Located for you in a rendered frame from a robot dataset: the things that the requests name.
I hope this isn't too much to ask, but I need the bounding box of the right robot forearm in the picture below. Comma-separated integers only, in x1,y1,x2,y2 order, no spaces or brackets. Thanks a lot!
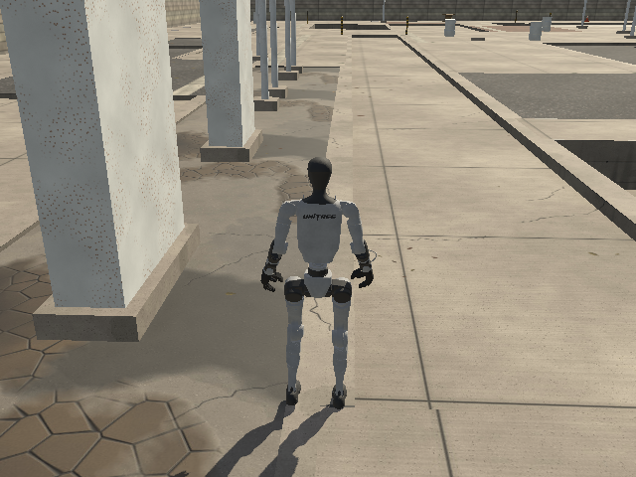
355,240,372,272

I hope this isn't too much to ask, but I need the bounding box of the robot left shin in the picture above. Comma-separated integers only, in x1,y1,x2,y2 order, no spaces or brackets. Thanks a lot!
286,324,301,392

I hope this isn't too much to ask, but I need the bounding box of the robot left hand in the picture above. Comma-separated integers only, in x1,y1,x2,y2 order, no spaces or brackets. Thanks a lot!
261,270,283,292

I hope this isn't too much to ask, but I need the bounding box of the left robot upper arm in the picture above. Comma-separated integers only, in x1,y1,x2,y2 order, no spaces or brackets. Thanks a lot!
272,200,299,254

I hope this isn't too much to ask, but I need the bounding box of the right robot upper arm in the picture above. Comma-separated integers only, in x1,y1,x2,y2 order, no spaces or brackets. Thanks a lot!
340,200,366,254

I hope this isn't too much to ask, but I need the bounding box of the robot right hand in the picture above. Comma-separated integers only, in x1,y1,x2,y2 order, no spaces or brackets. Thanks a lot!
351,268,374,288

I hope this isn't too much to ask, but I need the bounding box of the left robot forearm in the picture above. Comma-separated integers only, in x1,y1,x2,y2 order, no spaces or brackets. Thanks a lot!
263,240,282,275

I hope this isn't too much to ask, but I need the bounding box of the robot head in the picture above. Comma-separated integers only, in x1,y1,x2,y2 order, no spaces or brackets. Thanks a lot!
302,157,337,205

